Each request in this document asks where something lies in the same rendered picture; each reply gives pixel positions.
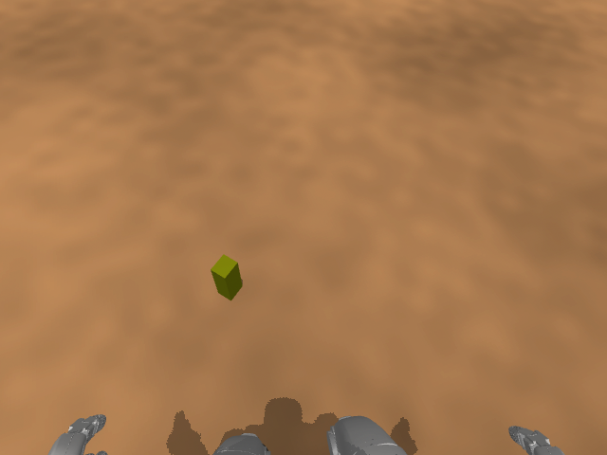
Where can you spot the right robot hand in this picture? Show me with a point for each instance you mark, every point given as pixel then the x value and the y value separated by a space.
pixel 534 443

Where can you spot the left robot hand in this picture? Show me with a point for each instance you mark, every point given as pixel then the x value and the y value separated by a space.
pixel 79 434

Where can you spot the carton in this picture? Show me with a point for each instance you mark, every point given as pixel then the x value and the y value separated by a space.
pixel 227 277

